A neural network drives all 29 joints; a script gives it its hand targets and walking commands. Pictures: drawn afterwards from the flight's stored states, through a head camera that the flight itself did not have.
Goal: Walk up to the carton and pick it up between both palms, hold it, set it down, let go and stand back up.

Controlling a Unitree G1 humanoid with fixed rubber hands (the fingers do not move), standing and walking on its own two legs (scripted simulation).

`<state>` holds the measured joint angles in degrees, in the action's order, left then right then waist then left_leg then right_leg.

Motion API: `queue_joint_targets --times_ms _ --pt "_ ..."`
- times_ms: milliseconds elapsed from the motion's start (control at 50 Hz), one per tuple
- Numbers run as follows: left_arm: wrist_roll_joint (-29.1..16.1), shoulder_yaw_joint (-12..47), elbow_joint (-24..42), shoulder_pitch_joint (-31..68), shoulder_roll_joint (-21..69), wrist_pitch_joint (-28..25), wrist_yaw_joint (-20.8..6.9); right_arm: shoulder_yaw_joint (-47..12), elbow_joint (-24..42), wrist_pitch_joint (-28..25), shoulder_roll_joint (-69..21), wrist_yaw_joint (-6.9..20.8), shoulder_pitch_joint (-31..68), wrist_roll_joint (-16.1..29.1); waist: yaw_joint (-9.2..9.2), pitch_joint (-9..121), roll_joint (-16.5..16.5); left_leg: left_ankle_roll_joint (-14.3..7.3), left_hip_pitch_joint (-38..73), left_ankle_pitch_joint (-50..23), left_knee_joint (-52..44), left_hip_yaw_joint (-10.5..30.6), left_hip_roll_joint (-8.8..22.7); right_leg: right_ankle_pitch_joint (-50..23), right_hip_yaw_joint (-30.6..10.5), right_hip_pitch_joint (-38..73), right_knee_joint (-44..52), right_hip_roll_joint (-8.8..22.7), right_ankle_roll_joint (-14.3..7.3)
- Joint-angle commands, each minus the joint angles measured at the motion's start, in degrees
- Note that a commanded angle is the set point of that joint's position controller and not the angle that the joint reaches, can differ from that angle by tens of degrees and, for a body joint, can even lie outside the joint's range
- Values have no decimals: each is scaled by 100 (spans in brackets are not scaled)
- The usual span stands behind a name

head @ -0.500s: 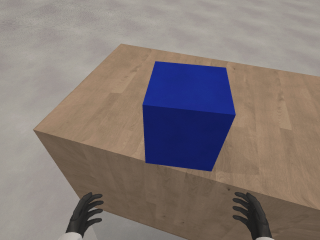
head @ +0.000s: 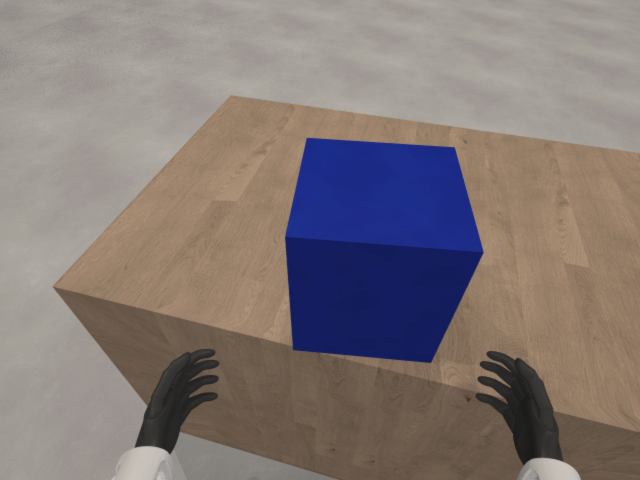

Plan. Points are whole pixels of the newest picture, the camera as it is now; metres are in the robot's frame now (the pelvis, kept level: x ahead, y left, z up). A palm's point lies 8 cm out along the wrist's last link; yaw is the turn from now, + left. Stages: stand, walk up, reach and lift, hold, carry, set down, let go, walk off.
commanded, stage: reach and lift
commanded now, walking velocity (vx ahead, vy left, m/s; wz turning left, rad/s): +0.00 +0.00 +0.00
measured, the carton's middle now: (370, 253) +0.42 -0.04 +0.05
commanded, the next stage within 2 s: none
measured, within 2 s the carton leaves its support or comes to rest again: neither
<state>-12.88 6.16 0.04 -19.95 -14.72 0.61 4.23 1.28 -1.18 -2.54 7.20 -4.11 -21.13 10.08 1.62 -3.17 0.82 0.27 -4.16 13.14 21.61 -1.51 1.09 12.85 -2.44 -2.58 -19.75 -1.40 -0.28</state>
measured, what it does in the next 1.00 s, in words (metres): stands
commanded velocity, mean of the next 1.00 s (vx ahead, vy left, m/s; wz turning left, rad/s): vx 0.00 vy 0.00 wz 0.00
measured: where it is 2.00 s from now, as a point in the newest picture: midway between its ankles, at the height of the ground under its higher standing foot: outside the picture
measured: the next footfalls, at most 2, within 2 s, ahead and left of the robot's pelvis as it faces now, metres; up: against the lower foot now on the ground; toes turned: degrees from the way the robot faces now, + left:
none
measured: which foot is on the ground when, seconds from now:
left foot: down 0.00-1.00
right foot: down 0.00-1.00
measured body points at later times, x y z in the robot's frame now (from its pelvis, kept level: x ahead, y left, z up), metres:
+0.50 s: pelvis +0.01 +0.00 +0.00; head +0.02 -0.02 +0.45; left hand +0.26 +0.18 +0.07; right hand +0.25 -0.23 +0.06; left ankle -0.01 +0.12 -0.75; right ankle -0.02 -0.12 -0.75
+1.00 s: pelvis -0.02 -0.01 +0.00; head -0.01 -0.02 +0.45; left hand +0.33 +0.16 +0.13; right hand +0.30 -0.24 +0.12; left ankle -0.01 +0.12 -0.75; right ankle -0.02 -0.12 -0.75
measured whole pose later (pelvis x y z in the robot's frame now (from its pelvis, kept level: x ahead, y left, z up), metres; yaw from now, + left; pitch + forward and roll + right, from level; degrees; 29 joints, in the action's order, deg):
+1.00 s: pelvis -0.02 -0.01 +0.00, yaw -1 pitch -1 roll +0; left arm -14.4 -6.1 3.5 16.8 -15.5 36.4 2.0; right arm 1.5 0.0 23.7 15.4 -10.3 14.4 19.7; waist -3.1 -2.3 0.0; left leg 1.3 -9.0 9.0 18.9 -1.6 1.5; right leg 10.4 -2.9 -9.7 -20.9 -2.0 -1.2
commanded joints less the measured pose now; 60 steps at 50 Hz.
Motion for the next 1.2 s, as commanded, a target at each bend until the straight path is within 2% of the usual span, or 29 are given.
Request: queue_joint_targets --times_ms 0,60,140,160,180,200,240,300,400,480,640,800,880,1000,1180 --pt "43 -356 1668 761 -527 -200 28 283 1442 -263 748 -20 670 99 -22 621 -371 341 715 -2187 -184 176 7 -1547 -27 -484 434 11 -179" --pt "57 -445 2097 944 -461 311 74 311 1717 28 895 -56 891 181 -12 618 -357 351 742 -2281 -251 173 34 -1549 1 -454 475 -29 -161" --pt "62 -580 2533 1181 -397 893 101 377 2005 356 1061 -129 1083 316 -62 775 -275 369 884 -2551 -227 149 13 -1957 10 -359 457 -78 -78" --pt "-92 -328 2769 1206 -228 1014 128 575 1844 386 1195 -106 1037 290 -163 838 -615 541 1199 -2518 -240 189 -83 -1798 98 -728 367 -86 -132" --pt "-90 -339 2833 1377 -242 1125 155 644 1884 439 1223 -100 1203 269 -128 800 -613 568 1210 -2442 -239 190 -72 -1555 108 -879 434 -86 -157" --pt "-113 -379 2728 1510 -259 1242 158 659 1896 529 1216 -104 1349 267 -133 770 -518 534 1164 -2303 -235 180 -70 -1426 111 -946 471 -72 -160" --pt "-96 -465 2682 1474 -225 1432 116 620 1861 697 1133 -132 1290 311 -157 753 -432 488 1131 -2257 -257 178 -70 -1635 69 -830 460 -52 -113" --pt "4 -729 2611 1468 -261 1717 -10 516 1847 874 1181 -231 1358 392 -178 897 -164 423 1168 -2423 -260 173 -118 -2312 44 -537 404 -39 7" --pt "-37 -1065 2801 1752 -427 1888 -145 355 2450 952 1280 -414 1805 473 -146 1351 282 300 963 -2504 -267 173 -198 -3327 -12 -62 220 -27 207" --pt "-190 -1076 2837 2199 -494 1892 -183 355 2755 1045 1340 -472 2184 503 -184 1544 321 263 822 -2265 -318 166 -199 -3440 -19 -28 163 0 277" --pt "-246 -1229 2552 3494 -710 2304 -252 473 2299 1626 1393 -539 3068 620 -366 1664 -24 211 600 -1433 -480 117 -124 -2573 -80 -194 235 56 250" --pt "-206 -1523 2148 4995 -947 2925 -190 475 1863 2105 1521 -567 4654 816 -381 2141 -65 79 291 -869 -497 15 -119 -2086 -96 -167 141 87 244" --pt "-141 -1646 1996 5526 -1002 3176 -193 454 1598 2246 1657 -593 5252 915 -413 2435 -104 61 261 -909 -483 -1 -127 -2220 -87 17 71 66 253" --pt "-92 -1763 1342 6224 -1106 3454 -245 404 1126 2377 1787 -663 6071 1032 -499 2673 108 1 202 -880 -455 -8 -146 -2437 -56 156 -4 41 305" --pt "-98 -1788 851 7445 -1363 3562 -151 449 510 2460 2111 -632 7303 1222 -530 3199 32 -7 165 -946 -370 3 -154 -2443 21 124 -53 -23 282"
